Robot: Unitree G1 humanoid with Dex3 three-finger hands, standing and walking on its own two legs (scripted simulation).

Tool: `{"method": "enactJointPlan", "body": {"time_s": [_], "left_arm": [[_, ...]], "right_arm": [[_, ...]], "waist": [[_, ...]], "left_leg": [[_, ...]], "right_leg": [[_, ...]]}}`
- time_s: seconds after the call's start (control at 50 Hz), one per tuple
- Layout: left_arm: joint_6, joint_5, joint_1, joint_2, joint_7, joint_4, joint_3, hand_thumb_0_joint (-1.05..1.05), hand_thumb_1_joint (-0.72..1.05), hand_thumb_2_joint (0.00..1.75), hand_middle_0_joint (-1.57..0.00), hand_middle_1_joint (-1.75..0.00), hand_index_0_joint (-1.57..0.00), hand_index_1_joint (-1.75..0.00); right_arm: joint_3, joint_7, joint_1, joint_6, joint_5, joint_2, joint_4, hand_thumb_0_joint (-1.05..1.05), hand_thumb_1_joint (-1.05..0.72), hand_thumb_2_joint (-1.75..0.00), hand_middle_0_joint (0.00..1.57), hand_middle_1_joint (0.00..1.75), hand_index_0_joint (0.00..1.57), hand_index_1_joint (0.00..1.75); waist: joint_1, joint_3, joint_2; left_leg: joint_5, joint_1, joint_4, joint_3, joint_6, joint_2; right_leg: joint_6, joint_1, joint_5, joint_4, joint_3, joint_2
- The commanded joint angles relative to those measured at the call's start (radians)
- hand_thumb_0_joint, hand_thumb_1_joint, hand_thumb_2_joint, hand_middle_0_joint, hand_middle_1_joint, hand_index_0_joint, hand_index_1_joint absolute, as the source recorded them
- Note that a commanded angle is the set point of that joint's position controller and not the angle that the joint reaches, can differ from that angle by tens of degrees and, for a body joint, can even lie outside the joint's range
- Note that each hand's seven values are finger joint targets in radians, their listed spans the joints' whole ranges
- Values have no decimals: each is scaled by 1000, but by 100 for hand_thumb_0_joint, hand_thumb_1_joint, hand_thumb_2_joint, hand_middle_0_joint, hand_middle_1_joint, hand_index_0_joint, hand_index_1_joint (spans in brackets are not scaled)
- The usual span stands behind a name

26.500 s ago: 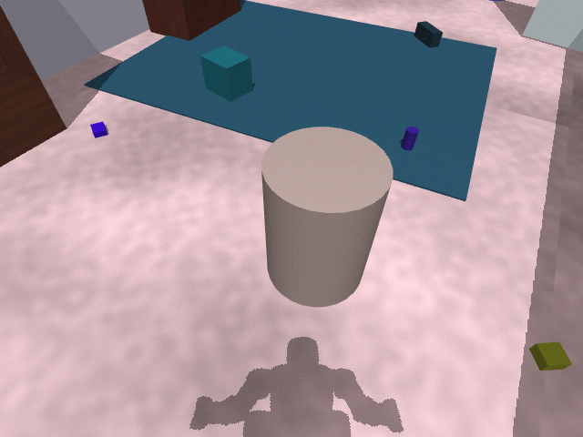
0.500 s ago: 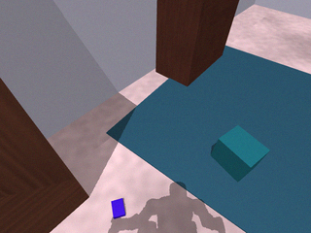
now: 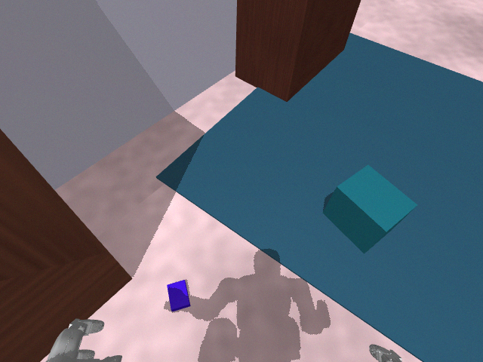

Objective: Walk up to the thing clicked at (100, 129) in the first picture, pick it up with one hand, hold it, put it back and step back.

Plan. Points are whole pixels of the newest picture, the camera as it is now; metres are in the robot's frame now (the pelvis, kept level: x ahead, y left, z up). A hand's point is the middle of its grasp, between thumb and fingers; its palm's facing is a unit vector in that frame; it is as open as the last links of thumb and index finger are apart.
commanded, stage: rise first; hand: left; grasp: from above
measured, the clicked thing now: (178, 295) +0.42 +0.22 -0.74
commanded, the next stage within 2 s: none
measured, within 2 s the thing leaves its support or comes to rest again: neither
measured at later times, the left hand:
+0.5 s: hand out of the picture +0.13 +0.28 -0.25, palm faces -0.27 -0.78 -0.57, open 14.3 cm
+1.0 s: hand (131, 326) +0.26 +0.30 -0.46, palm faces -0.43 -0.27 -0.86, open 13.5 cm
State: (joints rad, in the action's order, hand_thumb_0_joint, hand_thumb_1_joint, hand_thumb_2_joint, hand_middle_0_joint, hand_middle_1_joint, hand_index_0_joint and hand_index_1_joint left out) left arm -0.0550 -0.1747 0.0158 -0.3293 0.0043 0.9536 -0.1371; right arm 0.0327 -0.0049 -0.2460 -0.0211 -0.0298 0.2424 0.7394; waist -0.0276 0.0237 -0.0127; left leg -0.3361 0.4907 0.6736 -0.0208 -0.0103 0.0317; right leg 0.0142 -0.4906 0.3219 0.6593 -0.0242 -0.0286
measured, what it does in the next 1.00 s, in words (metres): lowers itself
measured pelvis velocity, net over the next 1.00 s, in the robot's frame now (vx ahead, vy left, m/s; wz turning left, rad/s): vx -0.09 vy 0.00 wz -0.02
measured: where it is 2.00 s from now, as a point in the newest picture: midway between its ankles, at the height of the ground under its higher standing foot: outside the picture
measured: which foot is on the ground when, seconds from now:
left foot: down 0.00-1.00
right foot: down 0.00-1.00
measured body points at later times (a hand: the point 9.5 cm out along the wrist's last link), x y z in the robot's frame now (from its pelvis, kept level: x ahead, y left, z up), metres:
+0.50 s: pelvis -0.02 +0.01 -0.10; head +0.10 +0.03 +0.34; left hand +0.14 +0.31 -0.22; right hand +0.17 -0.24 -0.19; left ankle +0.00 +0.12 -0.72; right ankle +0.00 -0.13 -0.72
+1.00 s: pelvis -0.09 +0.00 -0.31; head +0.13 +0.01 +0.09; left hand +0.28 +0.31 -0.41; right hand +0.05 -0.27 -0.45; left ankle -0.01 +0.12 -0.72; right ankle +0.00 -0.13 -0.72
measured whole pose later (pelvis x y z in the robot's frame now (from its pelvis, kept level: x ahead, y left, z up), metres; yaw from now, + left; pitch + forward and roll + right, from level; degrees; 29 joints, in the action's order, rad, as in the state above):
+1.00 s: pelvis -0.09 +0.00 -0.31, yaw -1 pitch +35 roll -3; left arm 0.06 -0.89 0.50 -0.51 -0.25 0.95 -0.10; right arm 0.06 0.05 -0.08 -0.12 0.03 0.27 0.72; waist -0.04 0.14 0.02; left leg -0.67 1.97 2.03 0.06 -0.02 0.03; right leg 0.01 -1.95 0.66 1.99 -0.03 -0.04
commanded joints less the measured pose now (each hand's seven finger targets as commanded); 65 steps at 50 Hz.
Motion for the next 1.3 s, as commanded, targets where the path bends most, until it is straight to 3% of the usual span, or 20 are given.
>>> {"method": "enactJointPlan", "body": {"time_s": [0.0, 0.1, 0.2, 0.32, 0.38, 0.44, 0.46, 0.5, 0.54, 0.56, 0.64, 0.68, 0.82, 0.9, 0.98, 1.08, 1.1, 1.16, 1.22, 1.28], "left_arm": [[-47, -25, -38, -149, -38, -142, -29, 0, -58, 97, -10, -106, -11, -105], [-16, -76, -35, -163, -60, -293, -56, 0, -59, 97, -9, -105, -9, -105], [-36, -126, -150, -160, -82, -470, -66, 0, -61, 101, -8, -105, -7, -106], [-93, -154, -241, -132, -88, -555, -45, 0, -61, 100, -8, -104, -7, -105], [-95, -202, -144, -132, -93, -500, -19, 0, -57, 96, -7, -106, -7, -105], [-49, -278, -4, -175, -115, -391, -47, 0, -54, 96, -6, -105, -6, -104], [-30, -304, -14, -190, -126, -362, -62, 0, -52, 95, -6, -104, -6, -104], [14, -352, 1, -181, -142, -384, -39, 0, -49, 93, -9, -101, -9, -101], [48, -393, 13, -151, -151, -439, 16, 0, -45, 92, -12, -98, -11, -98], [60, -409, 34, -163, -161, -422, 16, 0, -43, 90, -15, -96, -14, -96], [86, -512, 134, -314, -234, -353, -66, 0, -43, 87, -21, -92, -20, -93], [81, -561, 201, -325, -273, -326, -61, 0, -41, 87, -20, -94, -19, -94], [88, -642, 506, -400, -284, -190, -30, 0, -46, 91, -15, -101, -16, -100], [123, -702, 620, -441, -286, -166, -24, 0, -48, 93, -13, -103, -15, -102], [142, -779, 708, -439, -313, -61, -4, 0, -48, 96, -8, -106, -10, -104], [143, -869, 796, -505, -384, 22, -29, 0, -47, 95, -8, -105, -10, -102], [142, -883, 808, -485, -395, 59, -12, 0, -46, 95, -7, -105, -10, -103], [142, -917, 864, -470, -426, 123, 8, 0, -47, 96, -9, -100, -10, -99], [140, -946, 882, -493, -453, 157, -8, 0, -49, 97, -8, -99, -9, -98], [135, -960, 941, -467, -479, 193, 4, 0, -50, 98, -9, -98, -10, -97]], "right_arm": [[65, -5, 28, -55, 3, 170, -176, 0, -96, -91, 20, 30, 20, 30], [73, -5, 19, -99, 17, 155, -219, 0, -94, -91, 20, 30, 20, 30], [70, -17, 15, -120, 22, 147, -250, 0, -93, -91, 20, 30, 20, 30], [74, -22, 35, -139, 23, 148, -272, 0, -93, -91, 20, 30, 20, 30], [67, -23, 46, -155, 26, 149, -267, 0, -91, -90, 20, 30, 20, 30], [64, -15, 74, -178, 37, 151, -257, 0, -88, -89, 20, 30, 20, 30], [63, -10, 88, -183, 38, 155, -257, 0, -85, -89, 20, 30, 20, 30], [71, 1, 91, -195, 40, 167, -260, 0, -86, -89, 20, 30, 20, 30], [80, 8, 85, -205, 34, 173, -259, 0, -84, -88, 20, 30, 20, 30], [83, 10, 86, -205, 30, 182, -249, 0, -84, -88, 20, 30, 20, 30], [93, 13, 100, -190, 24, 204, -208, 0, -90, -90, 20, 30, 20, 30], [93, 18, 98, -173, 23, 202, -194, 0, -88, -90, 20, 30, 20, 30], [100, 31, 75, -149, 43, 203, -131, 0, -88, -90, 20, 30, 20, 30], [108, 36, 54, -139, 57, 208, -111, 0, -89, -90, 20, 30, 20, 30], [109, 37, 34, -121, 66, 213, -82, 0, -86, -89, 20, 30, 20, 30], [92, 42, 25, -101, 79, 216, -58, 0, -87, -89, 20, 30, 20, 30], [91, 43, 25, -98, 83, 217, -49, 0, -87, -89, 20, 30, 20, 30], [81, 50, 15, -97, 97, 215, -29, 0, -87, -89, 20, 30, 20, 30], [74, 58, 12, -96, 101, 215, -24, 0, -87, -89, 20, 30, 20, 30], [73, 67, -8, -101, 108, 229, -5, 0, -88, -89, 20, 30, 20, 30]], "waist": [[26, 188, 24], [21, 255, 55], [23, 357, 107], [5, 346, 82], [-26, 313, 58], [-29, 294, 47], [-7, 323, 73], [5, 428, 100], [-2, 537, 135], [-19, 557, 123], [16, 617, 130], [13, 650, 102], [-13, 755, 44], [-8, 826, 64], [-29, 785, 68], [-36, 750, 83], [-49, 723, 80], [-73, 676, 106], [-58, 707, 164], [-80, 716, 223]], "left_leg": [[194, 18, 32, 2, 3, -34], [128, 124, 174, 18, 2, -23], [194, 143, 255, 25, -2, -14], [163, 225, 314, 55, 0, -5], [120, 325, 399, 58, 7, -4], [10, 512, 530, 52, 10, -14], [1, 543, 562, 50, 6, -19], [-6, 568, 617, 47, 3, -25], [26, 551, 668, 52, -1, -27], [39, 576, 699, 61, -1, -24], [55, 715, 834, 51, 8, -28], [29, 797, 893, 35, 16, -36], [-85, 1011, 1075, 11, 29, -40], [-149, 1036, 1124, 10, 29, -42], [-214, 1094, 1156, 18, 28, -40], [-255, 1155, 1190, 20, 36, -41], [-274, 1172, 1198, 23, 37, -41], [-296, 1198, 1213, 35, 37, -41], [-274, 1183, 1233, 38, 33, -41], [-244, 1131, 1237, 64, 20, -35]], "right_leg": [[-33, 0, -137, 29, -31, 36], [-33, -160, -71, 190, -26, 35], [-37, -217, -111, 290, -15, 31], [-34, -301, -77, 350, -22, 30], [-34, -409, -43, 419, -22, 27], [-34, -577, 39, 549, -19, 23], [-38, -620, 54, 596, -15, 21], [-40, -676, 62, 665, -13, 21], [-40, -718, 31, 726, -14, 19], [-41, -754, 20, 760, -17, 20], [-43, -870, 3, 876, -12, 20], [-41, -891, 7, 906, -8, 22], [-28, -941, 91, 999, 2, 21], [-34, -992, 176, 1039, -7, 23], [-41, -1092, 239, 1088, -30, 31], [-46, -1159, 283, 1139, -46, 38], [-47, -1193, 298, 1145, -49, 38], [-50, -1262, 302, 1184, -63, 36], [-54, -1295, 278, 1224, -71, 34], [-59, -1384, 238, 1277, -88, 29]]}}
